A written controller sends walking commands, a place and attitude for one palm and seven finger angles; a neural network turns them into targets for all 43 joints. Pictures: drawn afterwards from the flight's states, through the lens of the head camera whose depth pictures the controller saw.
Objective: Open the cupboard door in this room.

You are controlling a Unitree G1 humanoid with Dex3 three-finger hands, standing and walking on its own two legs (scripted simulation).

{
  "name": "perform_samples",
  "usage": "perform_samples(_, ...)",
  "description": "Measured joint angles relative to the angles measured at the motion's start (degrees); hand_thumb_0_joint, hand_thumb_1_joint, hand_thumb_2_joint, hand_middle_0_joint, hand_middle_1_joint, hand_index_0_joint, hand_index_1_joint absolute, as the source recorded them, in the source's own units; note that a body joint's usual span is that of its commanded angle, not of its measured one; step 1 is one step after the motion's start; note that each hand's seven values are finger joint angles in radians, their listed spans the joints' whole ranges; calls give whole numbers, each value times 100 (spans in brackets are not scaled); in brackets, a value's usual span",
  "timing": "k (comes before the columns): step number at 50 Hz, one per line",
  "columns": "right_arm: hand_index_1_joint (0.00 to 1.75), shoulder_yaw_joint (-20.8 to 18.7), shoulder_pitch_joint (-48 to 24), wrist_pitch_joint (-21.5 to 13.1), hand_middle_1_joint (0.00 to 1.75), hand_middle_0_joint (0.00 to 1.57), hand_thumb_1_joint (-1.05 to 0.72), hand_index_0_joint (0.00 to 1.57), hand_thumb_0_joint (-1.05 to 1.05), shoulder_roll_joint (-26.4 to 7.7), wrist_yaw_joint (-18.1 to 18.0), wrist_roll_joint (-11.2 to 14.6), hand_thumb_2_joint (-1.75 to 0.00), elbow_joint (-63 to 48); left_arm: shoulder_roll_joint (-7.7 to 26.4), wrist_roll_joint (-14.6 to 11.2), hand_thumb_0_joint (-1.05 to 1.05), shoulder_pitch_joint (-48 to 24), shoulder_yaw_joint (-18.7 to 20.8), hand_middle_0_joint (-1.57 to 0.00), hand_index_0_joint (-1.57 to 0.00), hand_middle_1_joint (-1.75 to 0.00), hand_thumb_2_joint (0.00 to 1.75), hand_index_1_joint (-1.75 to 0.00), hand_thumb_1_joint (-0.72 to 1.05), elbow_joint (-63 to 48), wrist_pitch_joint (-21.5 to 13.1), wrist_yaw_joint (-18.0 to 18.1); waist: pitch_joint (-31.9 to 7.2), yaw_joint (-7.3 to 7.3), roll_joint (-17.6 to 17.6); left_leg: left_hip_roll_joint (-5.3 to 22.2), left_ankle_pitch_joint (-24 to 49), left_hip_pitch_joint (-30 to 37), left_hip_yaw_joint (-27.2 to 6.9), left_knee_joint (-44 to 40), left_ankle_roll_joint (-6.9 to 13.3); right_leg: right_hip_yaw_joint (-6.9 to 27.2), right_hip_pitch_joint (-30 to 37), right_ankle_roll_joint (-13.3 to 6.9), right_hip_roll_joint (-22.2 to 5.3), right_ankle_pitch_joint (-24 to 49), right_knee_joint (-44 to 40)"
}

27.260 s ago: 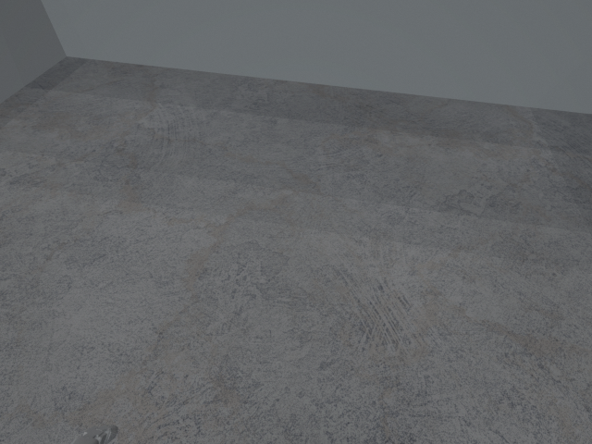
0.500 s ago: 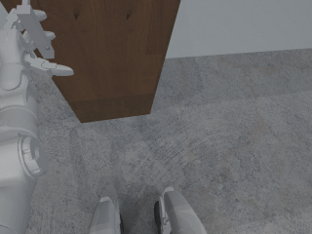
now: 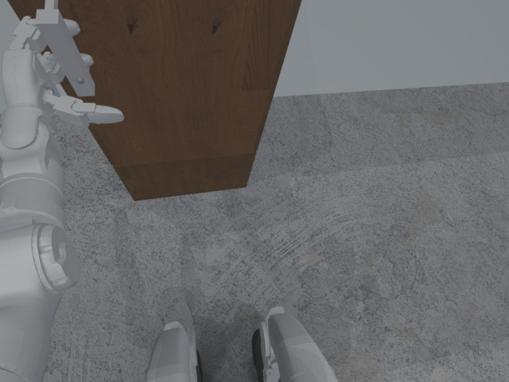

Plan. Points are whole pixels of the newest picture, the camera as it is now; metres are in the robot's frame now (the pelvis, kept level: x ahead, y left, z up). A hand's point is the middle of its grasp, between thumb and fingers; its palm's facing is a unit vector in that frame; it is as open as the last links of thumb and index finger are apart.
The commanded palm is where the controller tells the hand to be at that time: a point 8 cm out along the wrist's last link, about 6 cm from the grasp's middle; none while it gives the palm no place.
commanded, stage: close the thumb around the handle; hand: left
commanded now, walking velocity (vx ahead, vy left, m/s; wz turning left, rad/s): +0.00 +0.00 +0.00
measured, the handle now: (70, 46) +0.60 +0.21 +0.07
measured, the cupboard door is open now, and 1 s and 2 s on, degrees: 0 7 47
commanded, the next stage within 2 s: pull the door open along its arc in 0.58 s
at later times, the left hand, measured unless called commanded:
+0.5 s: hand (82, 81) +0.54 +0.19 +0.07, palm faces +0.06 -1.00 -0.02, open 6.4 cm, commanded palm +0.51 +0.22 +0.06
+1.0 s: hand (92, 103) +0.50 +0.17 +0.06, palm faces +0.05 -1.00 -0.01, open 6.3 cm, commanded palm +0.44 +0.21 +0.06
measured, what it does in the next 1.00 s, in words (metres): stands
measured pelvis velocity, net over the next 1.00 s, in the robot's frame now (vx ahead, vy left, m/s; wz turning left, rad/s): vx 0.01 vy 0.00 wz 0.00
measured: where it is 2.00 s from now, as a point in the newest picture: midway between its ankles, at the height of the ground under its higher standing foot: outside the picture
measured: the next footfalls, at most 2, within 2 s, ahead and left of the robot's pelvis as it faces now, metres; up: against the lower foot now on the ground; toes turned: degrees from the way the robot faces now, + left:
none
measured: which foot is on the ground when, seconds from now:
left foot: down 0.00-1.00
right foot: down 0.00-1.00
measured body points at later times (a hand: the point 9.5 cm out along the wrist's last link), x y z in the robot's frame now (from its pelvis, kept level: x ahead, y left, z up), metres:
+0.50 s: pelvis +0.00 +0.00 +0.00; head +0.16 +0.03 +0.42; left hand +0.53 +0.24 +0.07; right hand -0.01 -0.26 -0.10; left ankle +0.01 +0.10 -0.64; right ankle +0.02 -0.13 -0.64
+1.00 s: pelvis +0.01 +0.00 +0.01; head +0.15 +0.01 +0.44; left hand +0.49 +0.22 +0.07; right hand +0.01 -0.26 -0.10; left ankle +0.01 +0.10 -0.64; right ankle +0.02 -0.13 -0.64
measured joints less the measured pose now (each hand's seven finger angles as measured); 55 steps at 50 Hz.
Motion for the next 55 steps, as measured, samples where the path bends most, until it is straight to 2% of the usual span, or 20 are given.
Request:
perform_samples(5,30,-12,-7,18,30,20,-91,20,1,15,15,5,-89,-3,-18,-48,-1,76,-6,-31,-32,-122,40,-122,-29,-104,-37,-35,-2,36,2,3,-12,21,16,-1,3,17,12,5,4,-7,3)
perform_samples(12,30,-24,10,33,30,20,-91,20,1,39,23,11,-89,47,-148,-107,-1,163,-114,-34,-34,-126,54,-125,5,-178,-22,-14,-14,107,22,-14,2,92,3,-50,0,6,93,7,-9,-3,-46)
perform_samples(23,30,-41,9,14,30,20,-91,20,1,30,25,-8,-89,60,-163,-76,0,137,-152,-34,-36,-130,78,-131,61,-98,-59,105,-19,87,27,-18,5,118,-2,-56,-12,4,111,-6,-11,-11,-34)
perform_samples(28,30,-50,17,34,30,20,-91,20,1,23,30,-8,-89,79,-251,-70,1,202,-123,-30,-33,-131,81,-131,65,-140,-100,118,-25,99,29,-12,8,163,10,-85,-19,17,142,-12,-4,-10,-49)
perform_samples(35,30,-21,0,26,30,20,-91,20,1,13,-8,10,-89,19,-166,4,1,152,-12,-30,-33,-131,83,-132,67,-44,-106,48,-20,45,18,2,13,141,10,-65,-30,19,109,-27,11,-7,-16)
perform_samples(42,30,-78,20,33,30,20,-91,20,1,21,33,19,-89,15,-302,-145,1,381,-82,-30,-31,-131,82,-132,68,-318,-78,136,-29,113,26,9,25,196,53,-107,-36,63,132,-31,19,5,-30)
perform_samples(49,30,-147,60,104,30,20,-91,20,1,66,85,126,-89,-70,-770,-398,1,1272,-274,-29,-30,-131,78,-132,68,-1124,-123,135,-86,290,9,4,52,583,156,-368,-30,161,455,-21,20,28,-225)
perform_samples(54,30,-223,11,81,30,20,-91,20,1,100,122,204,-89,-158,-1278,-587,1,2160,-628,-29,-30,-131,76,-131,68,-1957,-119,228,-176,453,-13,-26,78,946,204,-602,-30,205,787,-13,-3,32,-406)
perform_samples(55,30,-247,-9,59,30,20,-91,20,1,109,125,200,-89,-174,-1436,-611,1,2330,-698,-29,-30,-131,75,-131,67,-2144,-109,341,-197,502,-20,-30,80,1011,212,-640,-32,212,846,-10,-5,32,-438)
